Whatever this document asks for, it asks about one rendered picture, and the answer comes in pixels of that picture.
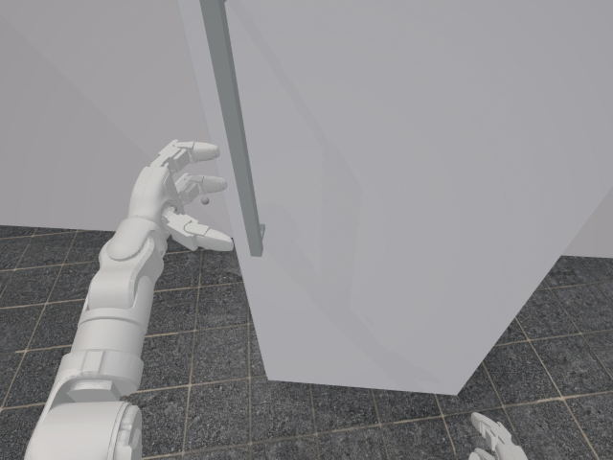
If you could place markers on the left robot forearm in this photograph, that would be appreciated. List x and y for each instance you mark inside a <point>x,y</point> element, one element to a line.
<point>105,359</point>

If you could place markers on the right robot hand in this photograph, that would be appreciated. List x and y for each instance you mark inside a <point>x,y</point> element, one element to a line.
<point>497,438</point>

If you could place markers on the left robot hand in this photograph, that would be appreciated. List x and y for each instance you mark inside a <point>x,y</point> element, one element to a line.
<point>155,191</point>

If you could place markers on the fridge door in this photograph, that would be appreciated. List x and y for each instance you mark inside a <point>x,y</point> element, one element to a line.
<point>419,165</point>

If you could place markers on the left robot upper arm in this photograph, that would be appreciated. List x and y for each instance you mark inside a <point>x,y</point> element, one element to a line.
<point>90,431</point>

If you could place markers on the handle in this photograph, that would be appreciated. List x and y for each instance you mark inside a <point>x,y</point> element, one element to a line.
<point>217,32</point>

